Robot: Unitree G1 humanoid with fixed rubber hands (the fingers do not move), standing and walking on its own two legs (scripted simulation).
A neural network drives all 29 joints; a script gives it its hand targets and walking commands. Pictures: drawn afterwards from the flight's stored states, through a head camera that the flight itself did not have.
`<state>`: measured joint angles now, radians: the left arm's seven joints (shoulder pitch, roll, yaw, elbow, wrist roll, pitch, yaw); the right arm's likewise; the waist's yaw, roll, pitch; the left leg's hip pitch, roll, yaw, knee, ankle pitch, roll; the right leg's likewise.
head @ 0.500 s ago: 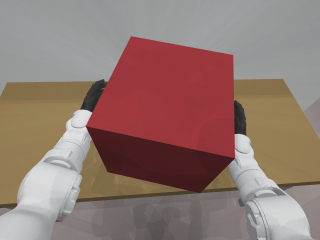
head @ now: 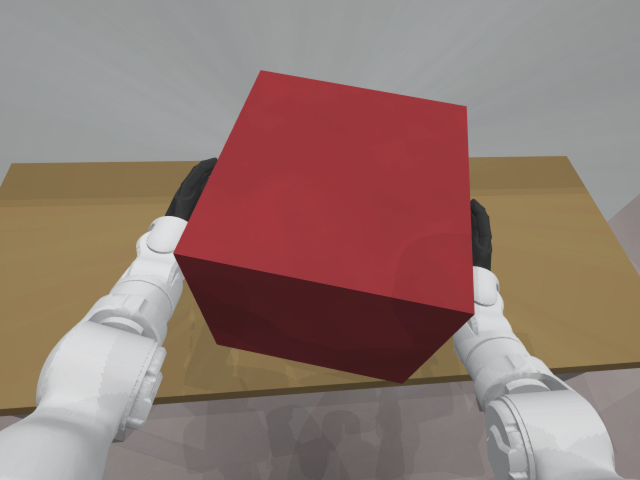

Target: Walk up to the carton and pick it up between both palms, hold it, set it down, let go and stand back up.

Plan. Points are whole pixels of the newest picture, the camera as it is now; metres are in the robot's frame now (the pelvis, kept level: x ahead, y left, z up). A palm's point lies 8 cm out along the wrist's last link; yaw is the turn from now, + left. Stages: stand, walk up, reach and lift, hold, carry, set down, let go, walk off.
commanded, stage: reach and lift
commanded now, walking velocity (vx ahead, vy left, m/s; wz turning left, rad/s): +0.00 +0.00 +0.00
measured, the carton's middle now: (334, 232) +0.45 -0.06 +0.01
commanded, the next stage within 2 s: none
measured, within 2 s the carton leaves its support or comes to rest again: leaves its support in 0.66 s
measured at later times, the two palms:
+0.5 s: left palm (188, 213) +0.46 +0.13 +0.05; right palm (472, 261) +0.37 -0.23 +0.03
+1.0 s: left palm (202, 219) +0.44 +0.11 +0.07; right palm (495, 276) +0.35 -0.25 +0.03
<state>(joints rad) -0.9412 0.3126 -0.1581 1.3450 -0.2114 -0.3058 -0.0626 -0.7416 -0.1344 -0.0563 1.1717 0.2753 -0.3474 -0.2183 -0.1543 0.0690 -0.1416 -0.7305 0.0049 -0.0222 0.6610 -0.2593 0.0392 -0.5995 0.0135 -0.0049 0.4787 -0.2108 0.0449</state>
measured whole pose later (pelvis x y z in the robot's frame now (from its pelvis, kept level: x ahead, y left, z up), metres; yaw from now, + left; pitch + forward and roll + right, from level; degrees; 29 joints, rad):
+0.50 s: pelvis +0.00 +0.00 +0.00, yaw +0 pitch +19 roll -5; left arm -0.94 0.30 -0.07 1.34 -0.08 -0.32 -0.09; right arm -0.74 -0.11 -0.17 1.17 0.16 -0.36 -0.20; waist -0.15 0.07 -0.14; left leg -0.73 0.00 -0.02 0.66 -0.26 0.04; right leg -0.60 0.01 -0.01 0.48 -0.21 0.05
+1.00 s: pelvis -0.01 -0.03 +0.01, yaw +1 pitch +17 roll -2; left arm -0.94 0.27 0.00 1.48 0.00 -0.45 -0.11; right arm -0.62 -0.05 -0.29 1.10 0.05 -0.42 -0.18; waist -0.14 0.04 -0.17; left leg -0.65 0.00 -0.02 0.56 -0.21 0.02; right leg -0.56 0.01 -0.01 0.48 -0.21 0.03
